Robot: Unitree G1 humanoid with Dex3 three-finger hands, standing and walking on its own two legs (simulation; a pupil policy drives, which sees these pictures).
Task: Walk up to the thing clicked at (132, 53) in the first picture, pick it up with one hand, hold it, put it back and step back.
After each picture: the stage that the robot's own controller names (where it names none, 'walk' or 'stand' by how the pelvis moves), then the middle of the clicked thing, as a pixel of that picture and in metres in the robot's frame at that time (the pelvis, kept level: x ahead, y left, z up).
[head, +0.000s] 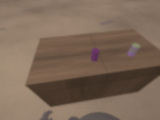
stand; (133, 50) +0.73 -0.37 -0.03
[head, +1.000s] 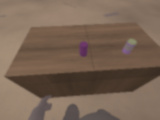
sink last; (129, 46) +0.65 -0.30 +0.02
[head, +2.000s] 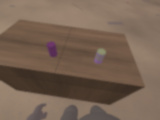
sink last; (99, 56) +0.53 -0.04 +0.01
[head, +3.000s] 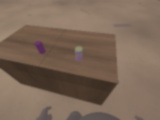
stand; (78, 53) +0.57 +0.16 +0.00
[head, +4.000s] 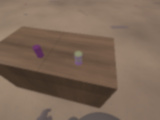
stand; (78, 58) +0.54 +0.15 -0.03
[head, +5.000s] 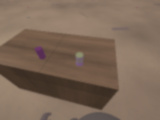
stand; (79, 59) +0.54 +0.14 -0.03
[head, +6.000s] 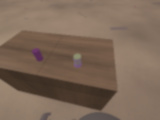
stand; (77, 60) +0.52 +0.15 -0.03
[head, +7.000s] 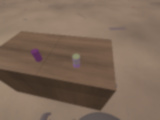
stand; (76, 60) +0.52 +0.16 -0.03
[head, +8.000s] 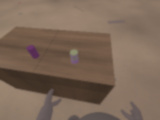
rise first; (74, 56) +0.53 +0.18 -0.02
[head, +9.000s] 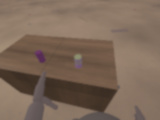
go down; (78, 61) +0.53 +0.17 -0.02
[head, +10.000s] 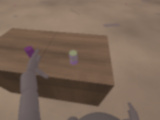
go down; (73, 57) +0.54 +0.16 -0.01
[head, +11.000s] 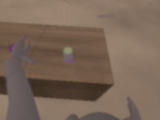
go down; (68, 55) +0.51 +0.17 +0.01
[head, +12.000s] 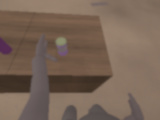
close in; (62, 47) +0.52 +0.18 +0.04
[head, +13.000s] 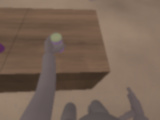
close; (57, 43) +0.54 +0.17 +0.06
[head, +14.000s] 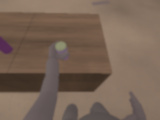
lift; (62, 51) +0.48 +0.16 +0.05
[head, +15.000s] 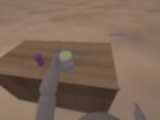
lift; (67, 62) +0.32 +0.16 +0.21
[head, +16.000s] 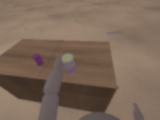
hold; (69, 64) +0.33 +0.16 +0.17
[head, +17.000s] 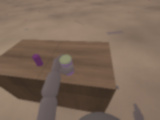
hold; (67, 65) +0.32 +0.17 +0.17
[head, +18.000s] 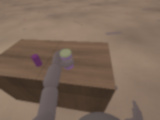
crouch; (67, 59) +0.36 +0.17 +0.18
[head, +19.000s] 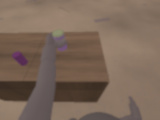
lower; (60, 40) +0.50 +0.18 +0.19
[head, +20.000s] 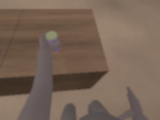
lower; (53, 42) +0.53 +0.18 +0.08
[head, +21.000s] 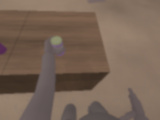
lower; (58, 46) +0.51 +0.17 +0.06
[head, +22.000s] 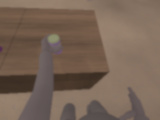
lower; (55, 44) +0.52 +0.18 +0.06
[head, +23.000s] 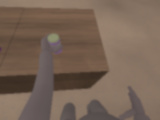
lower; (55, 44) +0.53 +0.18 +0.06
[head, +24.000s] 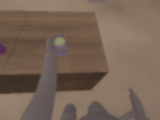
open; (61, 47) +0.52 +0.15 +0.05
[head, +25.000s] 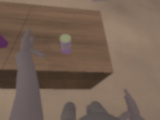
sink last; (65, 44) +0.52 +0.14 +0.05
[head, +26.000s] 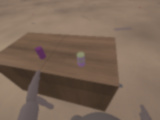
sink last; (81, 59) +0.52 +0.15 +0.02
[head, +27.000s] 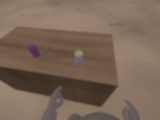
stand; (79, 58) +0.51 +0.14 +0.01
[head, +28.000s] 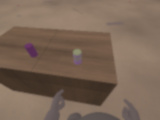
stand; (77, 56) +0.51 +0.15 +0.02
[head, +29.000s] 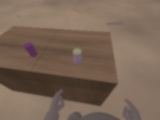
stand; (77, 56) +0.51 +0.15 +0.03
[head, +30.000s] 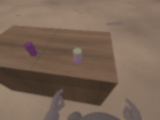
stand; (77, 55) +0.51 +0.15 +0.03
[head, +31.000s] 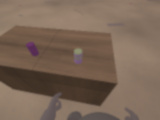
stand; (78, 56) +0.52 +0.14 +0.03
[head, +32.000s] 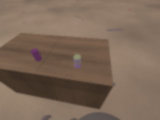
walk; (77, 61) +0.53 +0.16 -0.03
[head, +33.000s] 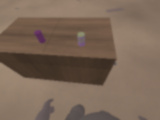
walk; (81, 39) +0.69 +0.14 -0.01
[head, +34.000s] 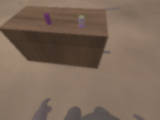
walk; (81, 21) +1.01 +0.18 -0.01
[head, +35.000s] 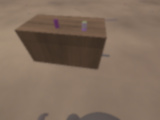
stand; (84, 26) +1.17 +0.18 -0.01
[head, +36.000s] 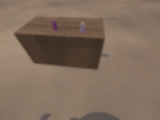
stand; (82, 27) +1.16 +0.18 -0.03
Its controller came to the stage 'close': yes
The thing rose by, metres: 0.21
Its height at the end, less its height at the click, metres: +0.00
